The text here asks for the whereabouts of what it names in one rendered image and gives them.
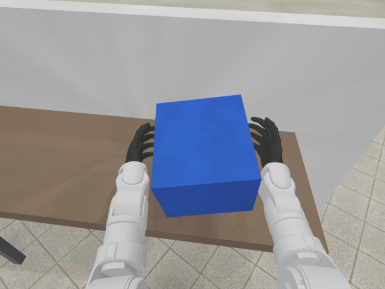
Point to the robot right forearm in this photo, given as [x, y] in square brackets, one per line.
[293, 239]

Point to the right robot upper arm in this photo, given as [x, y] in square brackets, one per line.
[297, 276]

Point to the right robot hand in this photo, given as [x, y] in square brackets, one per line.
[270, 149]

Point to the carton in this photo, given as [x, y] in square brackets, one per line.
[204, 160]

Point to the robot left forearm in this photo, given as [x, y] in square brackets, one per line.
[123, 252]

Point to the left robot hand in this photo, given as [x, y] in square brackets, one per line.
[136, 147]

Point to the table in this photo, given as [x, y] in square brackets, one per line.
[61, 167]

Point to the left robot upper arm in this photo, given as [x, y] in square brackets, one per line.
[120, 282]

